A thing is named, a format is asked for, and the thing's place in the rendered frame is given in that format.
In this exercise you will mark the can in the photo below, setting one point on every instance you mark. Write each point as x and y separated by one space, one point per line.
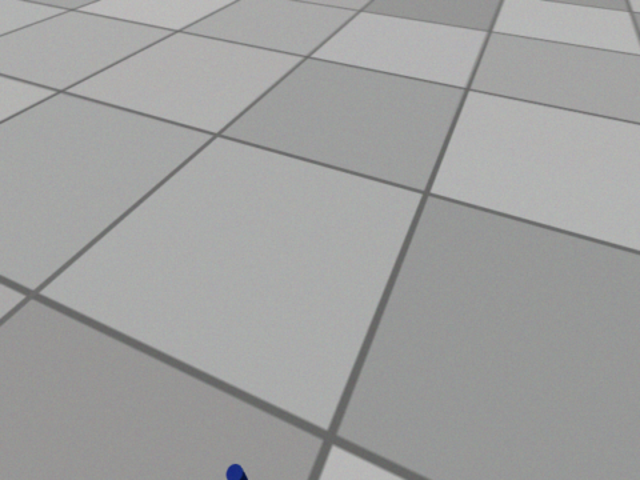
235 472

